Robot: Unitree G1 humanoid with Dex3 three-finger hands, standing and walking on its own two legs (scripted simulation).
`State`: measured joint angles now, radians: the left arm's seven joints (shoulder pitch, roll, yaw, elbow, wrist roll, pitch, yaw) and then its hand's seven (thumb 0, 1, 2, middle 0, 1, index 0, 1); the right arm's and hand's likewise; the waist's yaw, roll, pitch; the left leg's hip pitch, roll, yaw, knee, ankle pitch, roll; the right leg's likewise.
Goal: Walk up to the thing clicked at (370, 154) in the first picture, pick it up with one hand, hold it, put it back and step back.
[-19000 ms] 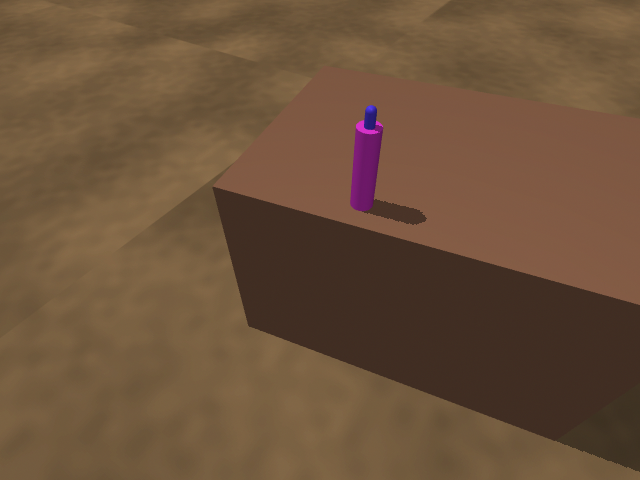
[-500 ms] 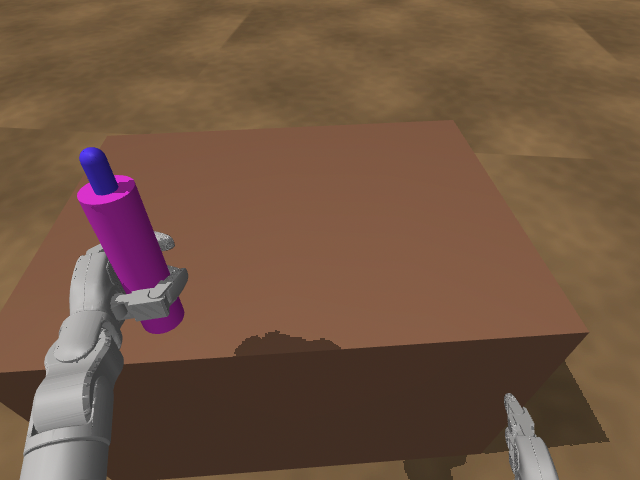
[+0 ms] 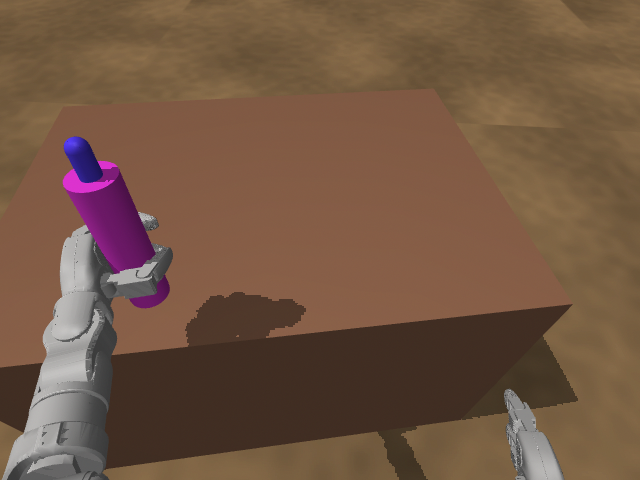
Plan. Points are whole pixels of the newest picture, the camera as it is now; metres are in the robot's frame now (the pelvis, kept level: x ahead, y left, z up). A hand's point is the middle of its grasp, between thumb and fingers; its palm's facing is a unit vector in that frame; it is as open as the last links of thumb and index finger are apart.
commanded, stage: crouch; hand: left
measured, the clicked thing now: (118, 230) +0.41 +0.21 +0.13
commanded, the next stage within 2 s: lower in 0.28 s
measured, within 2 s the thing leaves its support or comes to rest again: rests again in 1.14 s
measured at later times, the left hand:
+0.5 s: hand (147, 257) +0.43 +0.20 +0.05, palm faces +0.14 -0.99 -0.01, open 7.1 cm
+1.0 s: hand (158, 277) +0.44 +0.20 +0.00, palm faces +0.13 -0.99 -0.01, open 7.1 cm
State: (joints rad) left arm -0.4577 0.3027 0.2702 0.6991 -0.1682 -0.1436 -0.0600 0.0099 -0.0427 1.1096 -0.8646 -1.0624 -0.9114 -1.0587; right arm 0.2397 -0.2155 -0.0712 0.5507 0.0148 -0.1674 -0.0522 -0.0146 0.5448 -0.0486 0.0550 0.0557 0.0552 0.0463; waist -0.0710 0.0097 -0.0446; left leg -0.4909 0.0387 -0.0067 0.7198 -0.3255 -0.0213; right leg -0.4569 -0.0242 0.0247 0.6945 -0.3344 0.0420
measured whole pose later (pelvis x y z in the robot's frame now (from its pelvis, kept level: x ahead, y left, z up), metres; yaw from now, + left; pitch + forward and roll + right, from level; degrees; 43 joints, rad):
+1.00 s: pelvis -0.01 +0.00 -0.04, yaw +0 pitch +16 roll -3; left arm -0.59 0.39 0.33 0.94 -0.12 -0.39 -0.09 0.01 -0.05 1.11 -0.86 -1.08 -0.91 -1.08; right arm 0.35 -0.23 -0.04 0.15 -0.02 -0.07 0.01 -0.01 0.51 -0.06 0.05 0.06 0.06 0.05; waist -0.15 -0.02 -0.10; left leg -0.86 0.05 -0.04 1.02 -0.44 -0.02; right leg -0.80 0.00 0.01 0.96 -0.43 0.04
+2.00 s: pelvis -0.01 +0.00 -0.06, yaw +0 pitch +19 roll -2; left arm -0.60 0.39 0.38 0.95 -0.12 -0.44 -0.10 0.00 -0.21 0.47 -0.69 -0.61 -0.70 -0.61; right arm 0.44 -0.25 -0.04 -0.06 -0.02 0.01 0.03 -0.01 0.53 -0.05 0.06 0.06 0.06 0.05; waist -0.16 -0.02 -0.14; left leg -0.98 0.05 -0.04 1.13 -0.48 -0.02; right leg -0.93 0.00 0.01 1.08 -0.48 0.04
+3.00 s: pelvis +0.02 +0.01 -0.01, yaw +0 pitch +12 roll -2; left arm -0.43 0.65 0.41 0.89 0.01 -0.03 -0.02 -0.01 -0.49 0.05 -0.06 -0.03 -0.05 -0.04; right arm 0.39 -0.27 -0.03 0.24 0.06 0.04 0.00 -0.01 0.50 -0.07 0.06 0.06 0.06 0.05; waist -0.04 0.01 -0.14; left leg -0.64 0.05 -0.02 0.84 -0.41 -0.02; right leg -0.58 -0.01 0.01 0.78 -0.40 0.04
